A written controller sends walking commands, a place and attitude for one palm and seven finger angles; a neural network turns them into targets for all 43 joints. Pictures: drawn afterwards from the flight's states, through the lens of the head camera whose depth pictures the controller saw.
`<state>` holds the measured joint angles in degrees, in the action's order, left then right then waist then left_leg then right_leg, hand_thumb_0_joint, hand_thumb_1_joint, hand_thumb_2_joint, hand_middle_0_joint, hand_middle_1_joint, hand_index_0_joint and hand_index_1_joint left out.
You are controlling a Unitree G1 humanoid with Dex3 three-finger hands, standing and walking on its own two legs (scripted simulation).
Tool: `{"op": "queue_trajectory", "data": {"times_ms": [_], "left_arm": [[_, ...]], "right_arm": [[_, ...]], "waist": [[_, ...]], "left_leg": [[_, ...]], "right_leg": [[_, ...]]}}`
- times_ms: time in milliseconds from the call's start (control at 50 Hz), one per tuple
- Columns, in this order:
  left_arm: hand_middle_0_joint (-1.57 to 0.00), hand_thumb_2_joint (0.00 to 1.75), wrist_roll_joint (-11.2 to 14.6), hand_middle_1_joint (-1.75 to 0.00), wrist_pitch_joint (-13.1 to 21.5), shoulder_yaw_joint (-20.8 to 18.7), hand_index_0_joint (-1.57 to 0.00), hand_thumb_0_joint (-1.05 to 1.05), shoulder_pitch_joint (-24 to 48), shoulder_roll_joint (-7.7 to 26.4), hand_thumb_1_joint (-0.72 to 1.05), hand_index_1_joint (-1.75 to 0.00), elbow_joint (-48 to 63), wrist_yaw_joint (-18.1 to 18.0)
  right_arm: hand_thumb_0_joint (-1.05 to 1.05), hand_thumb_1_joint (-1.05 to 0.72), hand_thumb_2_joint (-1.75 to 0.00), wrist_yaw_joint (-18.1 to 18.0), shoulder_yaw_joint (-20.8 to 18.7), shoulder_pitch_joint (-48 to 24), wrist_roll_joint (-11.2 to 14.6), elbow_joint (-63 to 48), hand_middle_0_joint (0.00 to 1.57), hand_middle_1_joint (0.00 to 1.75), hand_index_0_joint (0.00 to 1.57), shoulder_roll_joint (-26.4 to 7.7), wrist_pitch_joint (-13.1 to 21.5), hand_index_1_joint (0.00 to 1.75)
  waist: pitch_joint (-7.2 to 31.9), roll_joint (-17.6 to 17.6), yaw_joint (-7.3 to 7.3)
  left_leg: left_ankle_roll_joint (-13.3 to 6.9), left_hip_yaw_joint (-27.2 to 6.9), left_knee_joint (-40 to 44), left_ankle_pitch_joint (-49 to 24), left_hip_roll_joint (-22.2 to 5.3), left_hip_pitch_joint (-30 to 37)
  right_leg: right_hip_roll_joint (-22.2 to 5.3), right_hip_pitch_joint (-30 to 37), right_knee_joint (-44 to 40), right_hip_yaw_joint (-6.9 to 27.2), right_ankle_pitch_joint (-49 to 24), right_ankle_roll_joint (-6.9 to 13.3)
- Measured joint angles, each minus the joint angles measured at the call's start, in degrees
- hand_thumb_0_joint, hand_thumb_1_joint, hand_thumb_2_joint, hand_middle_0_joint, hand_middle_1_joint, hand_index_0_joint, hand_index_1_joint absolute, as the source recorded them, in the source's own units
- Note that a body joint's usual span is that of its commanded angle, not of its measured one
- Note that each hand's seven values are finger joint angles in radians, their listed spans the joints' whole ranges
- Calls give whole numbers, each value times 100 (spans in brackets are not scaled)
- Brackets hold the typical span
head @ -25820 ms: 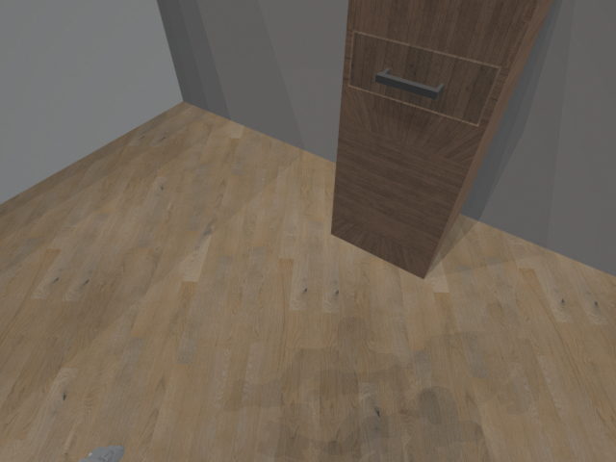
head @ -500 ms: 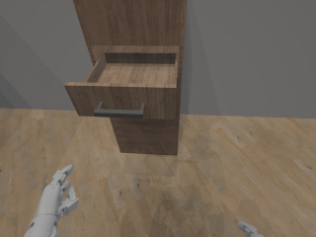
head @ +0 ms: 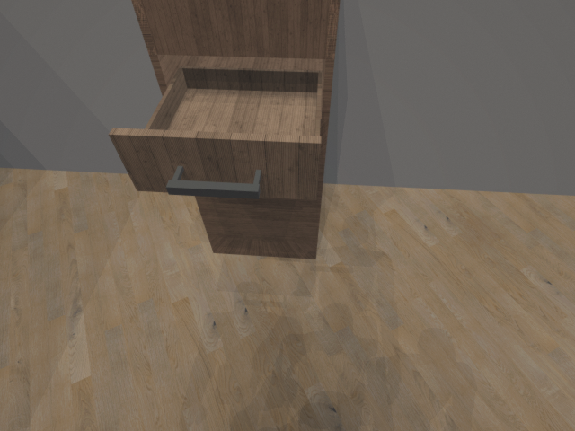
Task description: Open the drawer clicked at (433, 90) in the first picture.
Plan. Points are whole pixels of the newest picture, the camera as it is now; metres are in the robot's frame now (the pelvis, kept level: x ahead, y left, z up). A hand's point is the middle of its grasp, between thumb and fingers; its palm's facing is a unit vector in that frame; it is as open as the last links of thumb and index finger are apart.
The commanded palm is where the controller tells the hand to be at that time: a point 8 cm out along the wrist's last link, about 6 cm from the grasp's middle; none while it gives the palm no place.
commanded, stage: let the arm hang, fingers relaxed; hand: left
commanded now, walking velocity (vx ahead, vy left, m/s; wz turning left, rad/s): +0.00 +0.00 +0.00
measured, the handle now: (216, 181) +0.53 +0.17 +0.00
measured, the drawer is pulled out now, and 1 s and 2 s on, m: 0.30 0.30 0.30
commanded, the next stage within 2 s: look to check the result in 0.46 s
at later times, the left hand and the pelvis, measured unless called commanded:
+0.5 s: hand out of the picture -0.01 +0.16 -0.18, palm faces +0.04 -0.98 -0.19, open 7.3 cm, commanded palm none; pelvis +0.00 +0.00 +0.00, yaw -1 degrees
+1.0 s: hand out of the picture +0.01 +0.16 -0.17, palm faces +0.04 -0.98 -0.18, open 7.3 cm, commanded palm none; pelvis +0.01 -0.01 +0.00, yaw -1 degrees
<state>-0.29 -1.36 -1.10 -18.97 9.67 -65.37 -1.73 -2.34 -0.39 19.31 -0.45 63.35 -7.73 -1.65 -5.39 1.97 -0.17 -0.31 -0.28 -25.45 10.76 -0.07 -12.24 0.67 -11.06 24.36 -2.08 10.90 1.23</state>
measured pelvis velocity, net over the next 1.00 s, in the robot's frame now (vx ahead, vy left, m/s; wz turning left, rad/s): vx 0.01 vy -0.01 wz -0.01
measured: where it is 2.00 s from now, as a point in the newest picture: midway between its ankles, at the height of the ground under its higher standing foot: outside the picture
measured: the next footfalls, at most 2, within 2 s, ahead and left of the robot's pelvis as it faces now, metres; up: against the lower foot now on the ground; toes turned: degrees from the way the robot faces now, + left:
none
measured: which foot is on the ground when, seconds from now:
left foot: down 0.00-1.00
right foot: down 0.00-1.00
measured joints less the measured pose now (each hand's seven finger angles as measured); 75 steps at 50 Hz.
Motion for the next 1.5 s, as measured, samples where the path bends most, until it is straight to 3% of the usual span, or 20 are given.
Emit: {"op": "queue_trajectory", "data": {"times_ms": [260, 1500], "left_arm": [[-20, 90, -36, -30, 87, 21, -20, 0, 273, -390, 91, -30, 56, -30], [-20, 90, 10, -30, 162, -9, -20, 0, 403, -281, 91, -30, -7, -32]], "right_arm": [[1, -91, -90, -3, -22, -93, -31, 35, 20, 30, 19, 234, 70, 30], [1, -91, -90, -44, -53, -266, -10, 142, 20, 30, 19, 103, 108, 30]], "waist": [[211, -75, -41], [60, -93, -42]], "left_leg": [[13, 55, -45, 14, -17, -21], [118, 19, 194, 84, -103, 233]], "right_leg": [[14, -75, 116, 54, 30, 13], [104, 181, -127, 26, 103, 99]]}}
